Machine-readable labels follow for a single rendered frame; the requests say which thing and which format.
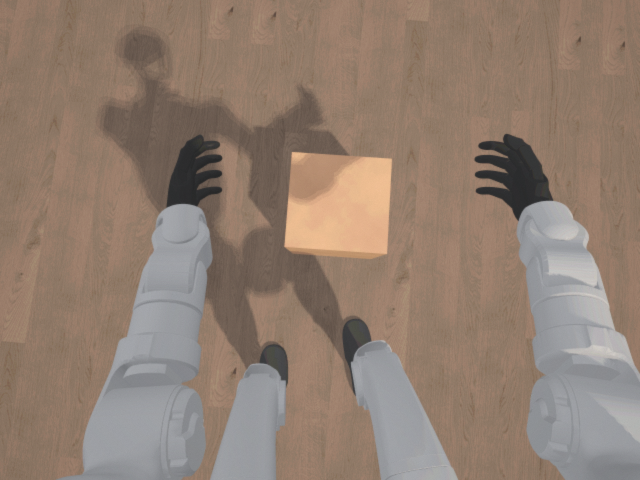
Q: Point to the robot left hand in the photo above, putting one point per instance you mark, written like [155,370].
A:
[184,180]

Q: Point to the left robot thigh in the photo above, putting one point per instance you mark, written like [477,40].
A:
[248,447]

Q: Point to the robot left forearm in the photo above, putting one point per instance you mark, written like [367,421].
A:
[161,347]

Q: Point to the right robot upper arm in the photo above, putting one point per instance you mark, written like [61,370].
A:
[588,428]

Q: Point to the left robot upper arm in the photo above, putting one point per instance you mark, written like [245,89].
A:
[145,433]

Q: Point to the robot right forearm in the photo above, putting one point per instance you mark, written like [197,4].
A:
[575,333]

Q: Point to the carton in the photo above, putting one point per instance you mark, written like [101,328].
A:
[338,205]

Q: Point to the robot right hand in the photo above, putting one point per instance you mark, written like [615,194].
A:
[525,181]

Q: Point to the right robot shin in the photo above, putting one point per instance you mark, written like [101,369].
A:
[373,346]

